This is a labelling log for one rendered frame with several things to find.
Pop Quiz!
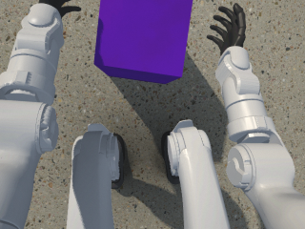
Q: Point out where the robot right upper arm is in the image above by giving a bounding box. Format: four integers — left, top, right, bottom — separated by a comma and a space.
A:
226, 143, 305, 229

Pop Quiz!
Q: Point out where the left robot hand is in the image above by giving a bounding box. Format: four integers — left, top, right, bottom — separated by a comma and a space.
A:
38, 0, 82, 19

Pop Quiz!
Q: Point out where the right robot hand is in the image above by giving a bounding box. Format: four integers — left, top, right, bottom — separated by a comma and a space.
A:
206, 3, 246, 56

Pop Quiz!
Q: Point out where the carton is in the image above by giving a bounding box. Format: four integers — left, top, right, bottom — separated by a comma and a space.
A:
93, 0, 193, 84

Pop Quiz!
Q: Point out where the left robot thigh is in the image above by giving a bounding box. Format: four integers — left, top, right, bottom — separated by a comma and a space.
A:
66, 131, 119, 229

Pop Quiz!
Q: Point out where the robot right forearm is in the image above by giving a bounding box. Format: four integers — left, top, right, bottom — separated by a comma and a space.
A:
214, 46, 295, 171

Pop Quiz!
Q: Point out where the right robot shin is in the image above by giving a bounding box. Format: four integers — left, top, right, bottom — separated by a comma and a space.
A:
170, 119, 212, 176

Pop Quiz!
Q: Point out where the robot left forearm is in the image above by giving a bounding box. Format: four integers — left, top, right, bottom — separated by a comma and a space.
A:
0, 3, 65, 106

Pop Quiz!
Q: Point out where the robot left upper arm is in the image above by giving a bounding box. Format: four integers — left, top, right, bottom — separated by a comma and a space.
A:
0, 99, 59, 229

